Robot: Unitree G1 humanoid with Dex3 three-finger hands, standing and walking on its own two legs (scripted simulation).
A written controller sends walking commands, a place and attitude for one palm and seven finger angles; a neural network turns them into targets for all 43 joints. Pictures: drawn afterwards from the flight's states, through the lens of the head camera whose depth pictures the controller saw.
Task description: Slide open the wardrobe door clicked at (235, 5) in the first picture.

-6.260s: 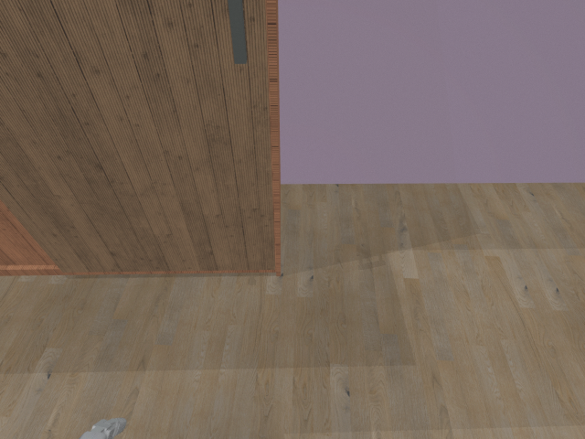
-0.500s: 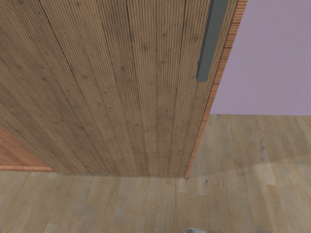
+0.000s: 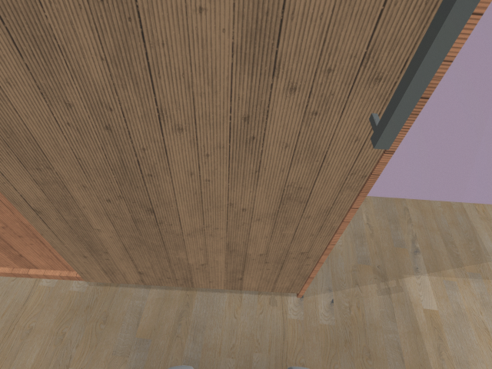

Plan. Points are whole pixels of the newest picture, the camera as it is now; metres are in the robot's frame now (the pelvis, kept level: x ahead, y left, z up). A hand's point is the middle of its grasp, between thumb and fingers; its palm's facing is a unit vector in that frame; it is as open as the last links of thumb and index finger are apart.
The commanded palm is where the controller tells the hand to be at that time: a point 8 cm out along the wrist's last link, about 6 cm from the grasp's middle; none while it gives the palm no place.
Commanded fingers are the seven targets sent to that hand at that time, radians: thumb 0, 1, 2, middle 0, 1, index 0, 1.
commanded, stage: come to a stop and stand still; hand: right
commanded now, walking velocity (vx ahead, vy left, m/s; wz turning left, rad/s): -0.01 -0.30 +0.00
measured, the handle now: (408, 74) +0.45 -0.18 +0.27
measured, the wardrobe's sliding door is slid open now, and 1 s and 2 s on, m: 0.00 0.00 0.00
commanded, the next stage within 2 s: look again from close up in 1.16 s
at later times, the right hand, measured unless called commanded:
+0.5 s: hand out of the picture +0.00 -0.22 -0.16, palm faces +0.07 +0.98 -0.21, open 7.4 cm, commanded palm none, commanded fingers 0.00 -0.90 -0.90 0.20 0.30 0.20 0.30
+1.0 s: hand out of the picture -0.07 -0.18 -0.16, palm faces +0.06 +0.99 -0.15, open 7.4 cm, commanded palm none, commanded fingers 0.00 -0.90 -0.90 0.20 0.30 0.20 0.30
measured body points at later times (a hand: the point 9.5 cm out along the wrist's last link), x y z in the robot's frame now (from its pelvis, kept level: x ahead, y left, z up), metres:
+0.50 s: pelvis -0.03 -0.04 +0.02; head -0.01 -0.05 +0.46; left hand +0.01 +0.19 -0.13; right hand +0.00 -0.27 -0.14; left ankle -0.06 +0.07 -0.69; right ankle -0.02 -0.12 -0.72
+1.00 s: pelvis -0.05 -0.02 +0.02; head -0.04 -0.03 +0.47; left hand -0.08 +0.18 -0.14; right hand -0.07 -0.23 -0.15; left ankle -0.07 +0.06 -0.72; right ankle -0.02 -0.12 -0.72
